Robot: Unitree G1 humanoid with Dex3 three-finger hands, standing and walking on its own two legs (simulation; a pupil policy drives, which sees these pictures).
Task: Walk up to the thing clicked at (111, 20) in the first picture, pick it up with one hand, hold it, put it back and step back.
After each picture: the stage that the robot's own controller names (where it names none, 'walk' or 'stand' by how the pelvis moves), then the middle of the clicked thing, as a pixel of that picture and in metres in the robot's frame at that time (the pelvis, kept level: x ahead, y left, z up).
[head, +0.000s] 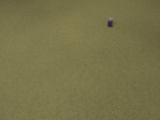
stand; (110, 22) +1.81 -0.37 -0.72
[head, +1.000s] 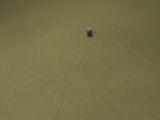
walk; (89, 32) +1.71 +0.05 -0.69
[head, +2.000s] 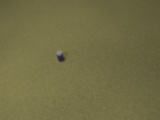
walk; (60, 56) +1.13 +0.33 -0.72
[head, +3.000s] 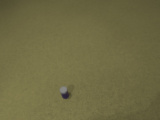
walk; (64, 92) +0.71 +0.26 -0.72
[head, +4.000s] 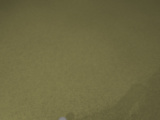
walk; out of the picture +0.45 +0.16 -0.69
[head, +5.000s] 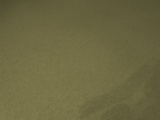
stand; out of the picture +0.34 +0.20 -0.72
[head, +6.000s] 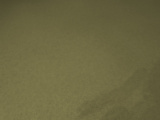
stand; out of the picture +0.34 +0.19 -0.72
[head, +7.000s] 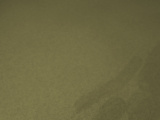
stand; out of the picture +0.33 +0.20 -0.72
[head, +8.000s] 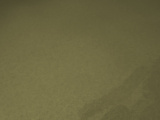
stand; out of the picture +0.34 +0.20 -0.73
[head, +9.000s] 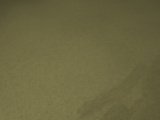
stand; out of the picture +0.33 +0.20 -0.73
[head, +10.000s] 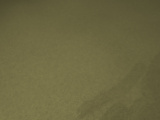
go down; out of the picture +0.32 +0.20 -0.73
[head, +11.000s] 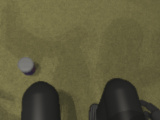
go down; (27, 66) +0.42 +0.22 -0.34
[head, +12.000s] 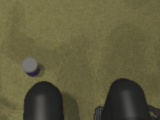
go down; (31, 67) +0.41 +0.22 -0.31
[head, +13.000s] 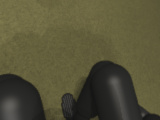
close in; out of the picture +0.41 +0.26 -0.22
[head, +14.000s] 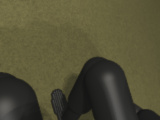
close; out of the picture +0.41 +0.27 -0.22
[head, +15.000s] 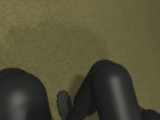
lift; out of the picture +0.36 +0.26 -0.22
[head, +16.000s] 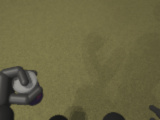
lift; (29, 89) +0.32 +0.19 -0.01
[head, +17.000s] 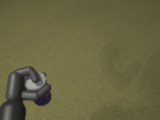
hold; (39, 89) +0.33 +0.17 +0.01
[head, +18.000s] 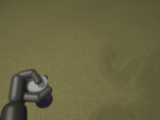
hold; (40, 92) +0.33 +0.17 +0.00
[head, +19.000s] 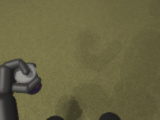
crouch; (29, 80) +0.37 +0.19 -0.07
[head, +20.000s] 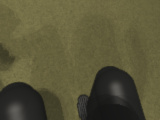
lower; out of the picture +0.45 +0.27 -0.15
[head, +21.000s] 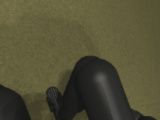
lower; out of the picture +0.42 +0.28 -0.23
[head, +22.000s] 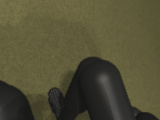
lower; out of the picture +0.42 +0.28 -0.23
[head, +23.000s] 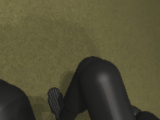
lower; out of the picture +0.42 +0.28 -0.23
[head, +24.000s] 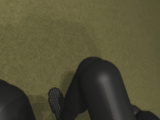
lower; out of the picture +0.42 +0.28 -0.23
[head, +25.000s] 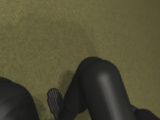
open; out of the picture +0.41 +0.26 -0.23
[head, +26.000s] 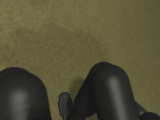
stand; out of the picture +0.41 +0.25 -0.24
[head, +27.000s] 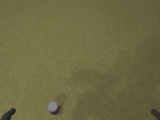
stand; (53, 108) +0.38 +0.18 -0.57
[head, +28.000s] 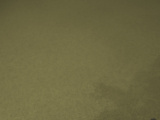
stand; out of the picture +0.36 +0.18 -0.67
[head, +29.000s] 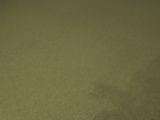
stand; out of the picture +0.35 +0.18 -0.67
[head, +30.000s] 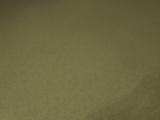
stand; out of the picture +0.38 +0.16 -0.72
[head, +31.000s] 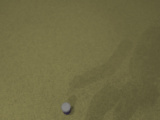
walk; (66, 108) +0.40 +0.12 -0.70
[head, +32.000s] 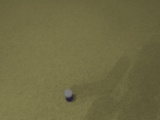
walk; (68, 95) +0.55 +0.15 -0.70
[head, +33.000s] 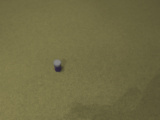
walk; (57, 65) +0.86 +0.21 -0.70
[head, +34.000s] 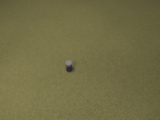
stand; (68, 66) +1.00 +0.17 -0.71
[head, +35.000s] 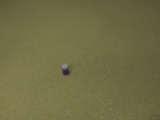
stand; (65, 69) +0.99 +0.20 -0.73
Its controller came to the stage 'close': yes
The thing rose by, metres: 0.71
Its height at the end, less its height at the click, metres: +0.00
